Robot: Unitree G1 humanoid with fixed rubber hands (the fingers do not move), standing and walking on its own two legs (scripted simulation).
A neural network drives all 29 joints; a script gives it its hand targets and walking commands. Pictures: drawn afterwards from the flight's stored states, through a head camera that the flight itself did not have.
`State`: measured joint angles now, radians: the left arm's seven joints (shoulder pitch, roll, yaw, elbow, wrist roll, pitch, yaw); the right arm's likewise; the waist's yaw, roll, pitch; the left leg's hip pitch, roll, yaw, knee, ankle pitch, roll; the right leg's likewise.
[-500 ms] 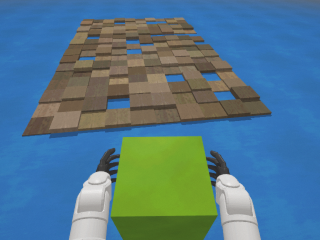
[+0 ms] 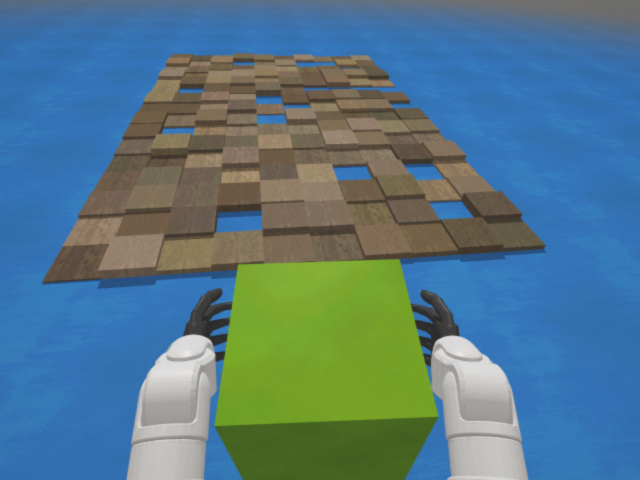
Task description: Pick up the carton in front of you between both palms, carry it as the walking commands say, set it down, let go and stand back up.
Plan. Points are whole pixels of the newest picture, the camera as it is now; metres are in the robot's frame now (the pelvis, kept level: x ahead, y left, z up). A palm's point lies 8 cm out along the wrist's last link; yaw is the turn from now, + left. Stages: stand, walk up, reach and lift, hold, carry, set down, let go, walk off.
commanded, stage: carry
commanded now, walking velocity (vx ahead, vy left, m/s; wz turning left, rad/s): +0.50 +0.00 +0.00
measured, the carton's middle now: (322, 379) +0.29 +0.00 +0.01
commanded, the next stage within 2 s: none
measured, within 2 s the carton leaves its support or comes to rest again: neither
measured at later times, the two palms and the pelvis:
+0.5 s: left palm (226, 232) +0.49 +0.16 +0.10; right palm (410, 231) +0.51 -0.14 +0.10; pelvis +0.23 -0.01 +0.01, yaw +2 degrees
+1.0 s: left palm (243, 143) +0.83 +0.18 +0.09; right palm (374, 147) +0.83 -0.12 +0.09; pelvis +0.57 +0.03 +0.00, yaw +0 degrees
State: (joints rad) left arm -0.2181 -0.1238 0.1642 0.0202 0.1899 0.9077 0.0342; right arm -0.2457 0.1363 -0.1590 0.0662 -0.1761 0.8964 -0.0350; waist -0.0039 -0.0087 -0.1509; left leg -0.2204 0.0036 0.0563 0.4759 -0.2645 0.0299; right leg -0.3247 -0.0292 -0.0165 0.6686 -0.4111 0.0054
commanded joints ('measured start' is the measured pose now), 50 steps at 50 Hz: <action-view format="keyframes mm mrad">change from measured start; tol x16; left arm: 1 -613 -895 -735 -109 -390 75 -209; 13 -330 -867 -727 -307 -411 274 -177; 50 -319 -876 -776 -448 -453 295 -181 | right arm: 1 -550 816 663 -153 348 76 213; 15 -497 849 769 -471 511 326 225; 50 -313 826 763 -510 472 305 214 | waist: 1 -14 139 -22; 9 -8 139 -145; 13 35 -289 -197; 16 27 -41 -152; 28 20 -142 -71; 32 -25 322 -267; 36 -17 56 -249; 50 -14 154 -53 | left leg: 1 207 352 -493 -366 -327 147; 8 203 217 -143 -231 9 96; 11 -143 146 6 80 30 29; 13 -595 19 64 478 -259 -24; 15 -621 110 -27 633 -247 -2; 29 -2 -2 250 -4 136 -9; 30 205 21 210 7 86 -3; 32 522 453 -545 -246 -159 187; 36 363 381 -287 -219 201 135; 50 308 247 116 -215 459 66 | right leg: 1 -384 -43 -36 107 -31 2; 7 -170 24 -167 -150 115 20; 10 210 34 -216 -317 243 18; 13 623 -435 494 -459 -79 -225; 27 298 -221 -107 -442 384 -85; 30 124 -143 -224 -52 506 -20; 32 -334 30 -164 466 -54 52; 34 -433 -61 -19 620 -50 -8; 50 -168 -27 -221 -167 371 -33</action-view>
